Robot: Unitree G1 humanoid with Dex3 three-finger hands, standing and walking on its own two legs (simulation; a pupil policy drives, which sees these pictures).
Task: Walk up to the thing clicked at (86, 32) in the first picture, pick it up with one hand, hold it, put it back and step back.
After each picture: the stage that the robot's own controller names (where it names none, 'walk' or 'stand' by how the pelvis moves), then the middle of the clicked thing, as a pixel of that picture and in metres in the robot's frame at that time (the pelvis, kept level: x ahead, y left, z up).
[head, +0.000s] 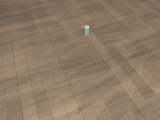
stand; (86, 30) +1.71 -0.03 -0.72
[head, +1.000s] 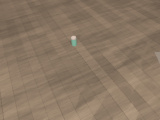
walk; (73, 41) +1.58 +0.23 -0.71
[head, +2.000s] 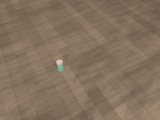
walk; (60, 65) +1.04 +0.31 -0.71
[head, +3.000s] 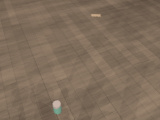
walk; (57, 107) +0.61 +0.23 -0.70
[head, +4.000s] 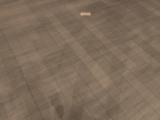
stand; out of the picture +0.39 +0.20 -0.70
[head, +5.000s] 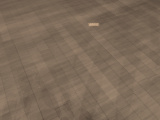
stand; out of the picture +0.35 +0.22 -0.72
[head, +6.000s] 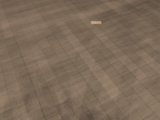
stand; out of the picture +0.36 +0.21 -0.72
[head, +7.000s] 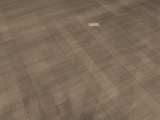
stand; out of the picture +0.38 +0.21 -0.72
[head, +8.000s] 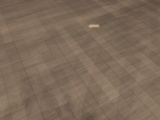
stand; out of the picture +0.36 +0.22 -0.73
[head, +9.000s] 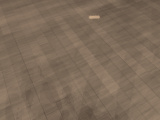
go down; out of the picture +0.37 +0.22 -0.72
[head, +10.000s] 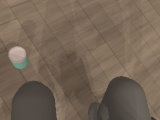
go down; (19, 58) +0.46 +0.23 -0.30
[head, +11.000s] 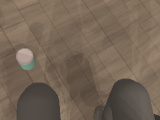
close in; (26, 59) +0.45 +0.22 -0.30
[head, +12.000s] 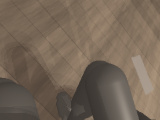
close in; out of the picture +0.45 +0.26 -0.23
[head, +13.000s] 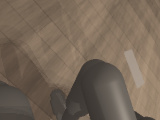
close; out of the picture +0.44 +0.27 -0.23
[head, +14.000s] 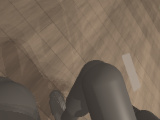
lift; out of the picture +0.41 +0.25 -0.23
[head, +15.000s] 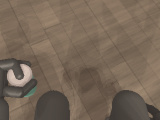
lift; (23, 81) +0.34 +0.22 -0.07
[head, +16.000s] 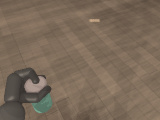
hold; (39, 95) +0.32 +0.17 +0.02
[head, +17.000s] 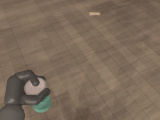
hold; (38, 95) +0.33 +0.17 -0.01
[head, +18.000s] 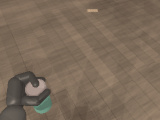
crouch; (39, 96) +0.33 +0.17 -0.02
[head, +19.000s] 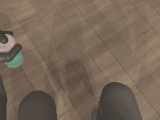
crouch; (9, 52) +0.46 +0.22 -0.10
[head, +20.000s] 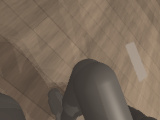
lower; out of the picture +0.45 +0.28 -0.23
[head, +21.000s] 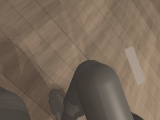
lower; out of the picture +0.45 +0.28 -0.24
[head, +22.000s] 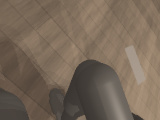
lower; out of the picture +0.45 +0.28 -0.23
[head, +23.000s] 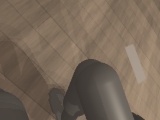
lower; out of the picture +0.45 +0.28 -0.23
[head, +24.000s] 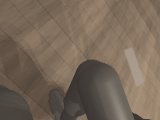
draw back; out of the picture +0.45 +0.27 -0.24
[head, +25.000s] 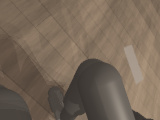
rise; out of the picture +0.45 +0.27 -0.24
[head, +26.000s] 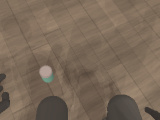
walk; (47, 74) +0.47 +0.20 -0.42
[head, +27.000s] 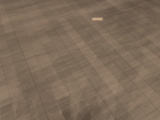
stand; out of the picture +0.39 +0.18 -0.66
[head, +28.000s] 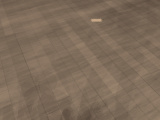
stand; out of the picture +0.41 +0.19 -0.66
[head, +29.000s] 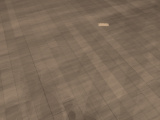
stand; out of the picture +0.41 +0.17 -0.71
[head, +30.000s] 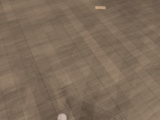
walk; out of the picture +0.44 +0.15 -0.70
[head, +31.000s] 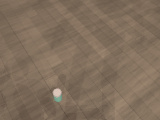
walk; (57, 95) +0.57 +0.18 -0.70
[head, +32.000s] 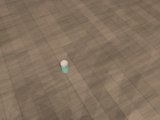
walk; (64, 66) +0.88 +0.22 -0.70
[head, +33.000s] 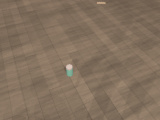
stand; (69, 70) +1.01 +0.17 -0.71
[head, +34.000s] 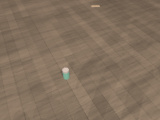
stand; (66, 73) +1.02 +0.20 -0.73
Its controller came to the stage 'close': yes
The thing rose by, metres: 0.71
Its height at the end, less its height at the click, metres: +0.00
